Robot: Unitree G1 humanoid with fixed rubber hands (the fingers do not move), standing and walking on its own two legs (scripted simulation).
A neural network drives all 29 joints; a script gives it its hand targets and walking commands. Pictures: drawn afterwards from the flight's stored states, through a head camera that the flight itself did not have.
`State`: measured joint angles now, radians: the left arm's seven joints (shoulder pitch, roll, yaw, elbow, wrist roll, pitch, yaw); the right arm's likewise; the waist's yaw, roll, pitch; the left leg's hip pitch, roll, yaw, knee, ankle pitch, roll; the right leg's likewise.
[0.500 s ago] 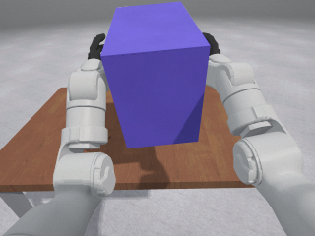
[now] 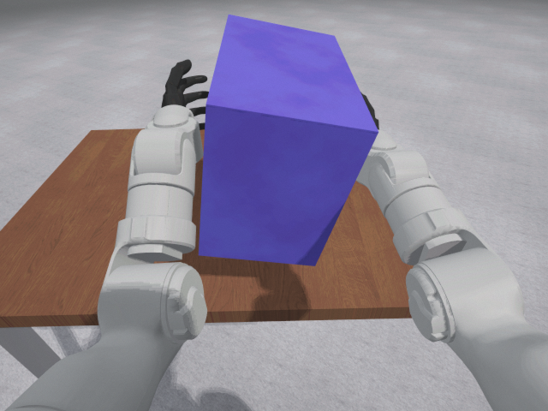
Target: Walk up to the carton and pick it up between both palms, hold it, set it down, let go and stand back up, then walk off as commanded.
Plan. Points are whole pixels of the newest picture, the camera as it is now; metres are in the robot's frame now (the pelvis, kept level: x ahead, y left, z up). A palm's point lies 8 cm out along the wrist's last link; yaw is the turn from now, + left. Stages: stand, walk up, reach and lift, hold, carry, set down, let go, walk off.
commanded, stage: set down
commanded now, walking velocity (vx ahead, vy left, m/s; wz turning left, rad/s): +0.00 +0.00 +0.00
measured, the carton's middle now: (271, 138) +0.43 +0.02 +0.24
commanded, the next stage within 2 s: none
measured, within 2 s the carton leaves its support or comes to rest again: neither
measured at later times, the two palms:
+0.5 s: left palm (199, 141) +0.41 +0.12 +0.25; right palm (376, 149) +0.42 -0.14 +0.22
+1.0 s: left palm (210, 158) +0.40 +0.11 +0.23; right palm (380, 162) +0.43 -0.15 +0.20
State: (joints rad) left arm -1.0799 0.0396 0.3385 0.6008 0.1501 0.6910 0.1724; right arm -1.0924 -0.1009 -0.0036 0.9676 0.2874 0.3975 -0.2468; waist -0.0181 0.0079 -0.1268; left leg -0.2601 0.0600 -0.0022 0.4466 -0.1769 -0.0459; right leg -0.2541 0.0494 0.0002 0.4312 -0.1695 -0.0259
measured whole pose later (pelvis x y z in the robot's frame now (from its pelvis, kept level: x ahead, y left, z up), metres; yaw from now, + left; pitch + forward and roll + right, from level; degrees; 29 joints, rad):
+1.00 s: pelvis +0.00 -0.02 +0.00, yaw -1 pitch +0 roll +0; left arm -0.95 -0.08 0.34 0.60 0.16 0.58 0.27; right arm -1.06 -0.16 0.03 1.07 0.29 0.32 -0.14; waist 0.04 0.04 -0.11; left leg -0.26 0.09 0.00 0.42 -0.17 -0.07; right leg -0.27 0.08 0.00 0.43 -0.17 -0.05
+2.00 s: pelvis +0.02 -0.04 +0.00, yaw -1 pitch +2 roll +0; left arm -0.83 -0.14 0.36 0.60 0.16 0.42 0.28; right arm -0.98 -0.16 0.05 1.09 0.24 0.20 -0.10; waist 0.07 0.04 -0.06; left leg -0.26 0.10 0.00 0.38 -0.16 -0.08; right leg -0.29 0.10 0.00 0.42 -0.18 -0.07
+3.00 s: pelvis +0.02 -0.03 +0.00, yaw +0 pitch +3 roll +1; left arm -0.76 -0.21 0.42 0.60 0.21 0.26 0.25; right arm -0.93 -0.11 -0.16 1.09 0.07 0.03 -0.01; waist 0.08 0.04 -0.04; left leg -0.26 0.09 0.00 0.35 -0.14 -0.08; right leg -0.30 0.08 0.00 0.42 -0.18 -0.07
